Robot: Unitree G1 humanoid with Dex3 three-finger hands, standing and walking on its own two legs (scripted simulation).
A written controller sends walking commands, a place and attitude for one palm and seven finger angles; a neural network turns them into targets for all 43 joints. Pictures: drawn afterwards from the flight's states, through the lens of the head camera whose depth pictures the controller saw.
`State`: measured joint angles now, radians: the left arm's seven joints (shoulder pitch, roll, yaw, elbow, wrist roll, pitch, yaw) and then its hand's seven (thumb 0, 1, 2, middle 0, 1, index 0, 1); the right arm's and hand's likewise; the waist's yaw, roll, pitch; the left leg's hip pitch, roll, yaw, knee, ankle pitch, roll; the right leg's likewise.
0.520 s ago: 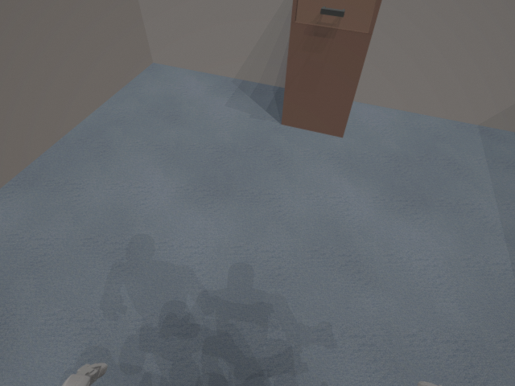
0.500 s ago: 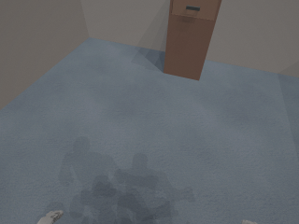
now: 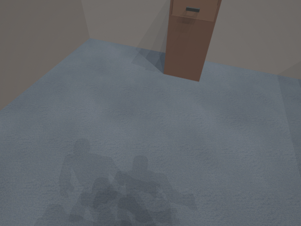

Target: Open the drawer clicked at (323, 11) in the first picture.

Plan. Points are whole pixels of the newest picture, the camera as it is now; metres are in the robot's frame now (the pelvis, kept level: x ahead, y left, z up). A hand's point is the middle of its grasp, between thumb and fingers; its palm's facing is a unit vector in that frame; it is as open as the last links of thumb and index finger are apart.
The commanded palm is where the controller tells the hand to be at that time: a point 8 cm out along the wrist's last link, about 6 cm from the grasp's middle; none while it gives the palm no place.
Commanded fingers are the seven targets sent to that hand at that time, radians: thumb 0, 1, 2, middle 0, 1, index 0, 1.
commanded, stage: stand and wait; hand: left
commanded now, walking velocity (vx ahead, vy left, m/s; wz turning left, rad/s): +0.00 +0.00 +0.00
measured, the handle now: (193, 8) +1.71 -0.25 -0.05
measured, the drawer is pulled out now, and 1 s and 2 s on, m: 0.00 0.00 0.00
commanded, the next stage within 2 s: look at it before walking up in 0.30 s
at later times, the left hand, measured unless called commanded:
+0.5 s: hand out of the picture +0.06 +0.24 -0.15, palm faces -0.04 -0.94 -0.33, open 7.4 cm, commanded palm none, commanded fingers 0.00 0.90 0.90 -0.20 -0.30 -0.20 -0.30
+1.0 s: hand out of the picture +0.06 +0.24 -0.16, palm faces -0.04 -0.94 -0.33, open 7.4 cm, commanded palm none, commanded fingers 0.00 0.90 0.90 -0.20 -0.30 -0.20 -0.30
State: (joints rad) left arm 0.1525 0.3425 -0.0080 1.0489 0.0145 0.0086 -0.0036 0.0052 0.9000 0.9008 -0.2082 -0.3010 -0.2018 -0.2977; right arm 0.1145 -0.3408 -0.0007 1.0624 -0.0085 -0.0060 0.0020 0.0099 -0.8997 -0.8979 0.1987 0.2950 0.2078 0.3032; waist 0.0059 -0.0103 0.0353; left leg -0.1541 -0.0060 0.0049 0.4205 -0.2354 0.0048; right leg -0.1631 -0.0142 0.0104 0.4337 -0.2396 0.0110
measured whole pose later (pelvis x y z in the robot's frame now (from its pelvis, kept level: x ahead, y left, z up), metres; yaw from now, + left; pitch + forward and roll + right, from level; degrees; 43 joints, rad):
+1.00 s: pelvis -0.01 -0.01 +0.00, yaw +0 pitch -2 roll +0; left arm 0.14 0.34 -0.01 1.09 0.02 0.00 -0.01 0.00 0.90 0.90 -0.21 -0.30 -0.20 -0.30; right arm 0.12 -0.34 0.00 1.12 0.00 -0.01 0.01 0.01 -0.90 -0.90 0.20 0.29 0.21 0.30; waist 0.00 -0.01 0.03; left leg -0.14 0.01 0.01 0.36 -0.19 -0.01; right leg -0.16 0.00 0.01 0.38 -0.19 0.00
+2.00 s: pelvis +0.31 +0.00 +0.00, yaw -13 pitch -1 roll +1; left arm 0.24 0.20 0.08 1.02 0.04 -0.02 -0.01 0.00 0.91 0.90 -0.20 -0.30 -0.19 -0.30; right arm 0.28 -0.16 -0.06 1.07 -0.01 -0.09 -0.02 -0.01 -0.95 -0.90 0.20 0.29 0.21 0.30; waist 0.02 -0.06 0.02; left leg -0.19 -0.01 0.22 0.43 -0.24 0.08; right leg -0.60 -0.09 -0.02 1.18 -0.21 -0.01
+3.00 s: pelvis +0.73 -0.09 +0.00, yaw -18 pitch -1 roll +0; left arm 0.27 0.18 0.08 1.08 0.04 0.00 -0.02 0.00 0.91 0.90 -0.20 -0.30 -0.19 -0.30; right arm 0.30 -0.14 -0.05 1.07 -0.02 -0.08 -0.02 0.00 -0.94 -0.90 0.20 0.29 0.21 0.30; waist 0.02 -0.04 0.03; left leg -0.12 0.05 0.24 0.38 -0.23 0.04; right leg -0.58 -0.11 -0.05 1.15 -0.21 0.02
